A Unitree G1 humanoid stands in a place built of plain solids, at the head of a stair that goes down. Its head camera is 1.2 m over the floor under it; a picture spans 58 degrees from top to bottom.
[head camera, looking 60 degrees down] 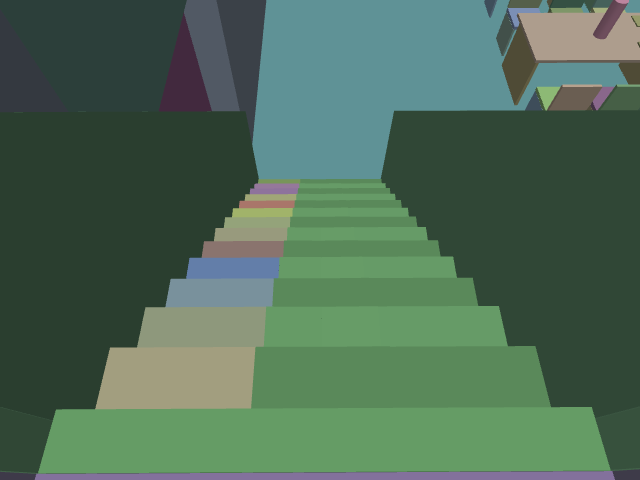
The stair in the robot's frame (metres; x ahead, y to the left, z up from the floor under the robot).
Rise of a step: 0.21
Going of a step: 0.22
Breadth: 1.40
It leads straight ahead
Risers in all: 14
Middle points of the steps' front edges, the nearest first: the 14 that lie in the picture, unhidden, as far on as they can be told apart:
0.19 -0.01 0.00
0.41 -0.01 -0.21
0.63 -0.01 -0.42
0.85 -0.01 -0.63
1.07 -0.01 -0.83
1.29 -0.01 -1.04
1.52 -0.01 -1.25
1.74 0.00 -1.46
1.96 0.00 -1.67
2.18 0.00 -1.88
2.40 0.00 -2.09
2.62 0.00 -2.30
2.84 0.00 -2.51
3.06 0.00 -2.72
